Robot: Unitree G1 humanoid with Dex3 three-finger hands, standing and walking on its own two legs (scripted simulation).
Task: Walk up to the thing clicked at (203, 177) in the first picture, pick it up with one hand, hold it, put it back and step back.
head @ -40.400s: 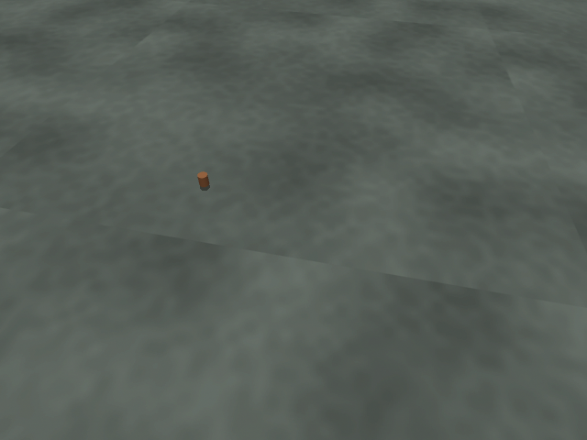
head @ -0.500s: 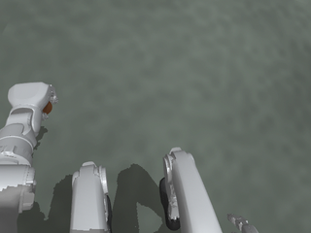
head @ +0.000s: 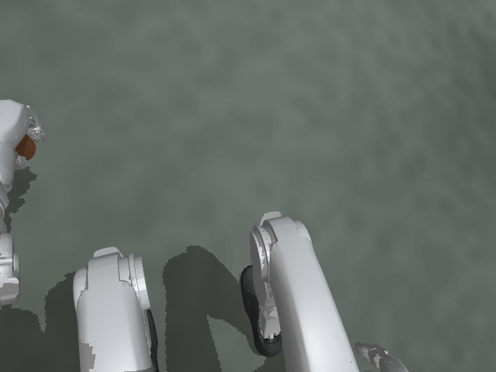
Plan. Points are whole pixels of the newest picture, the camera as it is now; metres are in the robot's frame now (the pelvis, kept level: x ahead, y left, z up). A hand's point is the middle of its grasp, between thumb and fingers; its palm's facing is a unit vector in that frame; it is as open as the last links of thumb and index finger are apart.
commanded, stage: crouch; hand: left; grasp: from above
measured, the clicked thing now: (11, 142) +0.52 +0.28 -0.17
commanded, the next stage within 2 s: lower in 0.54 s
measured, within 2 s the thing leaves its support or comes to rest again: neither
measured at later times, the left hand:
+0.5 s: hand (15, 152) +0.51 +0.28 -0.19, palm faces -0.45 -0.05 -0.89, open 6.4 cm
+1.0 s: hand (28, 160) +0.51 +0.28 -0.24, palm faces -0.47 -0.06 -0.88, open 6.4 cm
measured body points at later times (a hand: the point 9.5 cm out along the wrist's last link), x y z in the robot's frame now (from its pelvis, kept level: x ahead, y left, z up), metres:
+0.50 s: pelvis +0.00 +0.00 -0.04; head +0.25 +0.08 +0.33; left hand +0.53 +0.28 -0.14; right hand +0.02 -0.27 -0.12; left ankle +0.07 +0.13 -0.34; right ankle +0.11 -0.14 -0.34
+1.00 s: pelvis +0.00 +0.01 -0.05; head +0.26 +0.09 +0.30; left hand +0.53 +0.28 -0.19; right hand +0.01 -0.26 -0.12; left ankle +0.07 +0.13 -0.34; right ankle +0.11 -0.14 -0.34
